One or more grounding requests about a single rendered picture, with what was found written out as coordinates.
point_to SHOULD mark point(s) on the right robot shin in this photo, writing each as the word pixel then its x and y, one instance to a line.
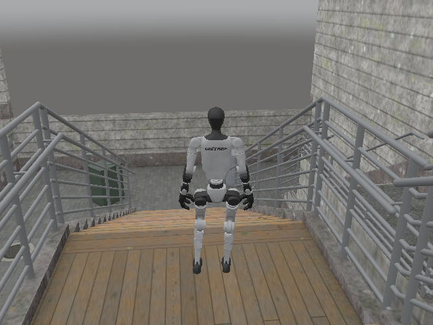
pixel 228 243

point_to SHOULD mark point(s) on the left robot hand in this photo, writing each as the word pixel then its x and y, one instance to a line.
pixel 182 200

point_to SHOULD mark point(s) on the right robot hand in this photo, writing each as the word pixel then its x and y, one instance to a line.
pixel 249 200

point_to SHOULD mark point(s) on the robot left upper arm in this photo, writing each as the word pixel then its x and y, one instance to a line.
pixel 194 144

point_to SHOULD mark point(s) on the robot right forearm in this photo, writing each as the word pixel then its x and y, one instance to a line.
pixel 245 178

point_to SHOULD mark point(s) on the robot head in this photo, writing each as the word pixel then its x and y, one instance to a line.
pixel 216 117

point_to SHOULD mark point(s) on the robot left forearm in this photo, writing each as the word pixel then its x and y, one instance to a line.
pixel 185 182

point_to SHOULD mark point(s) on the robot right upper arm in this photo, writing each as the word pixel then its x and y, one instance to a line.
pixel 240 154

